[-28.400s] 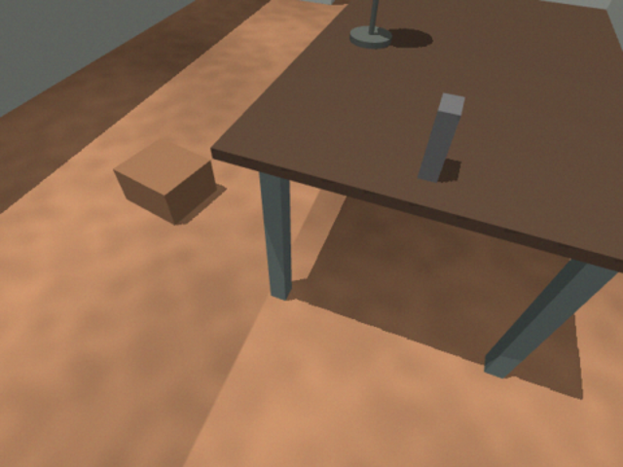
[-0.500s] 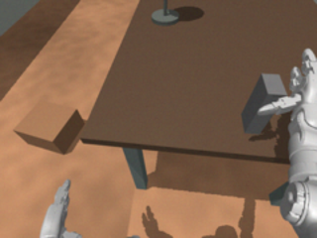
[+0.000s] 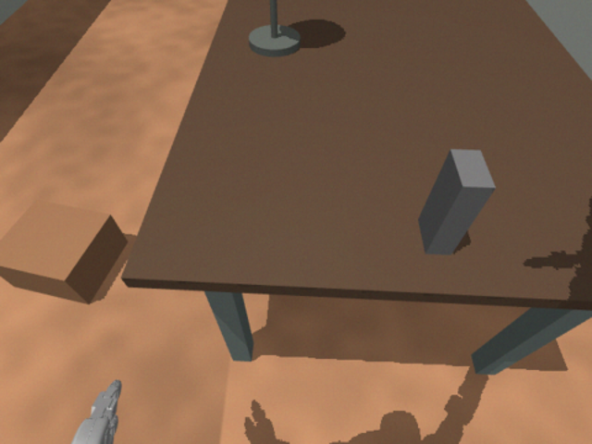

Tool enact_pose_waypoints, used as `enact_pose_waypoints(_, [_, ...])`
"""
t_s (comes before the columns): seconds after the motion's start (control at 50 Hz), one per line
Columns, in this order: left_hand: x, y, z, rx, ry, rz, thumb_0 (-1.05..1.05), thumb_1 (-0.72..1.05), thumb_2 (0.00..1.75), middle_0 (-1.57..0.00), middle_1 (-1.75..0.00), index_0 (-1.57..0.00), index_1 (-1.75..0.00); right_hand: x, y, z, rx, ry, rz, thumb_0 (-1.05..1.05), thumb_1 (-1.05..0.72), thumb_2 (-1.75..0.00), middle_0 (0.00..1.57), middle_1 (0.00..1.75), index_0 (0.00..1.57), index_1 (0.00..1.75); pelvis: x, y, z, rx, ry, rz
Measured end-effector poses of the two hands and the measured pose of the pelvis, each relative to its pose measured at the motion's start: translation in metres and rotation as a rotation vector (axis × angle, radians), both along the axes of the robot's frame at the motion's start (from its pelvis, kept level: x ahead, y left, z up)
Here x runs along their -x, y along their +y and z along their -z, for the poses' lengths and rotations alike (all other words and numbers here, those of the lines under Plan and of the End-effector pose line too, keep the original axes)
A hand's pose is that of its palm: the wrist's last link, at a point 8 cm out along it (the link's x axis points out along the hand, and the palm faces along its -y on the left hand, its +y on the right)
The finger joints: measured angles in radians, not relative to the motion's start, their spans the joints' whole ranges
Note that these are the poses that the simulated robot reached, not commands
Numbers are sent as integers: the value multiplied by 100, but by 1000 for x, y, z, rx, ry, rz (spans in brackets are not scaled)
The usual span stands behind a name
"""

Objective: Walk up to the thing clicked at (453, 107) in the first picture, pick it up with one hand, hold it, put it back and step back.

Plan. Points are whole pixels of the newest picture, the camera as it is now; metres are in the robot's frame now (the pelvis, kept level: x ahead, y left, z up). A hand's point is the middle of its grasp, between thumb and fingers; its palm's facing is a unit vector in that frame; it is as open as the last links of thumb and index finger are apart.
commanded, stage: sink last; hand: right
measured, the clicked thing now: (450, 206) +0.46 -0.21 +0.05
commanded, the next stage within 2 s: home in 1.02 s
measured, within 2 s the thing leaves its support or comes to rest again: neither
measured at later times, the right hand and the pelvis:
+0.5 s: hand out of the picture +0.24 -0.26 +0.17, palm faces +0.35 +0.86 -0.38, open 17.3 cm; pelvis +0.00 +0.00 +0.01, yaw -1 degrees
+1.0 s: hand out of the picture +0.14 -0.19 +0.19, palm faces +0.31 +0.85 -0.42, open 17.6 cm; pelvis -0.03 +0.03 +0.00, yaw -3 degrees
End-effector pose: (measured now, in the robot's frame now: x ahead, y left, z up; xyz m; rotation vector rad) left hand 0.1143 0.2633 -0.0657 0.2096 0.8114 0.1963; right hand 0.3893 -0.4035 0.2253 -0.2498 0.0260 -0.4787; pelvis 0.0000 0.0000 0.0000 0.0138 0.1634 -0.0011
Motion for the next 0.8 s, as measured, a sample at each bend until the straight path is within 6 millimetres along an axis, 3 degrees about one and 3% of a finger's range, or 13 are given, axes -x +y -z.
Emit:
enact_pose_waypoints(0.1, [-16, -19, 2, 33, -10, 36, -1, -53, 8, -5, -5, -5, -5, 31, -19, -8, 90, -72, 89, -2, 59, -4, 6, 6, 6, 6, -5, -3, -2, -11, -12, 3])
enact_pose_waypoints(0.2, [-53, -26, -19, 32, -176, 60, -1, -52, 8, -6, -6, -6, -6, 65, -10, -11, 179, -116, 84, -2, 57, -5, 6, 6, 6, 6, -11, -7, -4, -12, -50, 11])
enact_pose_waypoints(0.26, [-67, -24, -34, 32, -267, 60, -1, -52, 8, -6, -6, -6, -5, 88, 10, -2, 215, -125, 28, -2, 55, -5, 6, 6, 5, 6, -15, -8, -5, -7, -74, 14])
enact_pose_waypoints(0.32, [-68, -21, -39, 46, -289, 53, -1, -51, 7, -6, -6, -6, -5, 112, 38, 15, 219, -124, -50, -2, 53, -5, 6, 6, 6, 6, -16, -8, -6, -3, -99, 14])
enact_pose_waypoints(0.44, [-39, -23, -14, 92, -138, 35, 0, -50, 6, -6, -6, -7, -5, 161, 91, 43, 189, -126, -159, -2, 52, -5, 6, 6, 6, 6, -8, -1, -7, 2, -136, 21])
enact_pose_waypoints(0.52, [-20, -23, 5, 103, -39, 16, -1, -49, 5, -6, -7, -7, -5, 191, 111, 39, 226, -132, -167, -2, 52, -5, 7, 6, 7, 6, 0, 4, -7, 5, -146, 25])
enact_pose_waypoints(0.58, [-18, -19, 10, 94, -37, 1, -1, -49, 5, -6, -7, -7, -5, 214, 119, 31, 267, -143, -152, -2, 53, -5, 7, 6, 7, 6, 5, 7, -6, 8, -155, 29])
enact_pose_waypoints(0.64, [-29, -12, 0, 72, -110, 0, -1, -48, 5, -6, -7, -7, -6, 236, 131, 26, 284, -159, -150, -2, 55, -5, 7, 6, 7, 6, 7, 9, -6, 13, -168, 32])
enact_pose_waypoints(0.72, [-48, 1, -28, 36, -272, 13, -1, -47, 5, -6, -7, -7, -6, 262, 154, 29, 239, -195, -176, -2, 57, -5, 6, 6, 6, 6, 9, 13, -6, 23, -192, 37])
enact_pose_waypoints(0.8, [-49, 10, -42, 21, -346, 22, -1, -47, 6, -6, -8, -7, -6, 280, 176, 38, 168, -225, -217, -2, 59, -5, 6, 6, 6, 6, 12, 19, -6, 31, -218, 45])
